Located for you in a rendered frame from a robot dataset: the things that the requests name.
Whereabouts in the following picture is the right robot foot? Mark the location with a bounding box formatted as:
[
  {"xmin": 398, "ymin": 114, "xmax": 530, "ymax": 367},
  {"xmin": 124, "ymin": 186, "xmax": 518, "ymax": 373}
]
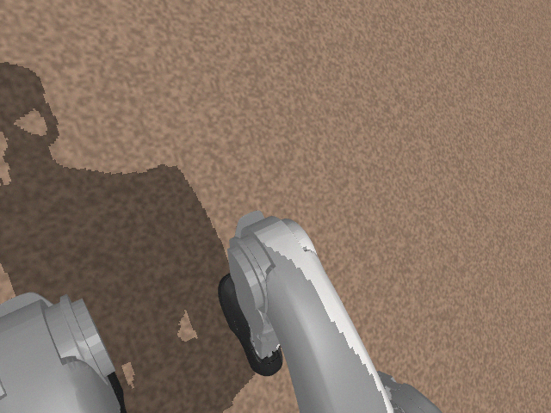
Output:
[{"xmin": 218, "ymin": 273, "xmax": 282, "ymax": 376}]

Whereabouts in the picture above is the right robot hand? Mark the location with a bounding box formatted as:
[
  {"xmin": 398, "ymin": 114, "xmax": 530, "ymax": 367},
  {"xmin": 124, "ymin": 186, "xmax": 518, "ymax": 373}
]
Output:
[{"xmin": 377, "ymin": 371, "xmax": 442, "ymax": 413}]

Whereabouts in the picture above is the left robot foot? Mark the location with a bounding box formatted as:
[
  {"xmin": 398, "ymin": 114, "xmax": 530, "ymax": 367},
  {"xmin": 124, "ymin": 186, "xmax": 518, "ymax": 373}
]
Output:
[{"xmin": 108, "ymin": 372, "xmax": 127, "ymax": 413}]

